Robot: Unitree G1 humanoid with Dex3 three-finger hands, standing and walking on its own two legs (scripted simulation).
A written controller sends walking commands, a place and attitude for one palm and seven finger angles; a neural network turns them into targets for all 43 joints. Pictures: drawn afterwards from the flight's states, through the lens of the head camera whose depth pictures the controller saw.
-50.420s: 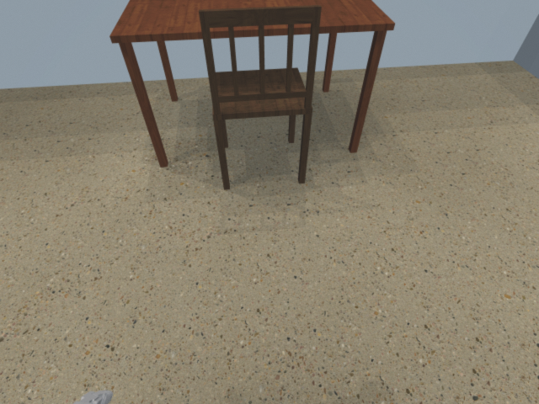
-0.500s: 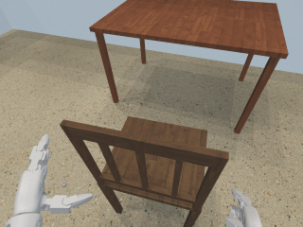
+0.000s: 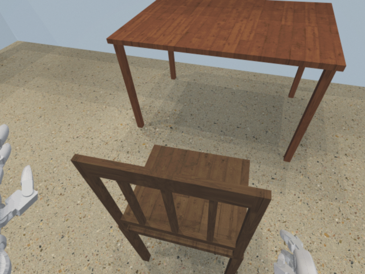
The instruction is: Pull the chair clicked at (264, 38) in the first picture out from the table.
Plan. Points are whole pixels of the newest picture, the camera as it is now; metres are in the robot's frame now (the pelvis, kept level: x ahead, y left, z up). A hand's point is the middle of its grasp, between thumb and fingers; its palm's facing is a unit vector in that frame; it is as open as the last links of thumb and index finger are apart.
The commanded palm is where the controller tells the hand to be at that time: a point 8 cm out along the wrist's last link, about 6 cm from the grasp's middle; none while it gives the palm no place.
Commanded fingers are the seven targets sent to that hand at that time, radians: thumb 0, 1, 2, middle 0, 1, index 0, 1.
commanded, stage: draw the hand back to the body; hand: left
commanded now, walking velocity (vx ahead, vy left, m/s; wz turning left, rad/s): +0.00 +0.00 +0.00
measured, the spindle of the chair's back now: (171, 212) +0.29 +0.08 -0.09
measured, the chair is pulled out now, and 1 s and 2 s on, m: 0.61 0.61 0.61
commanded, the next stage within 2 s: step back with the hand held close in 0.28 s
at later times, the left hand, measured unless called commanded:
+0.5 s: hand (31, 189) +0.20 +0.27 +0.17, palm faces +0.48 -0.76 -0.44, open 7.4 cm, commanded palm +0.14 +0.30 +0.18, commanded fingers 0.00 0.90 0.90 -0.20 -0.30 -0.20 -0.30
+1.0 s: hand (13, 229) +0.14 +0.28 +0.15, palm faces +0.45 -0.75 -0.49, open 7.4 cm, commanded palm +0.08 +0.31 +0.18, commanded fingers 0.00 0.90 0.90 -0.20 -0.30 -0.20 -0.30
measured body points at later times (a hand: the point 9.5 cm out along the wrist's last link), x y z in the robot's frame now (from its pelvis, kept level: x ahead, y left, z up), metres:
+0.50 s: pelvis -0.01 +0.01 +0.00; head +0.00 -0.02 +0.45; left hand +0.16 +0.31 +0.19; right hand +0.18 -0.22 -0.09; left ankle -0.07 +0.13 -0.74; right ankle +0.01 -0.14 -0.74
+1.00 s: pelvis -0.07 +0.01 -0.01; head -0.04 +0.00 +0.44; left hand +0.11 +0.31 +0.18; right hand +0.09 -0.23 -0.11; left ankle -0.07 +0.13 -0.74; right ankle +0.01 -0.14 -0.74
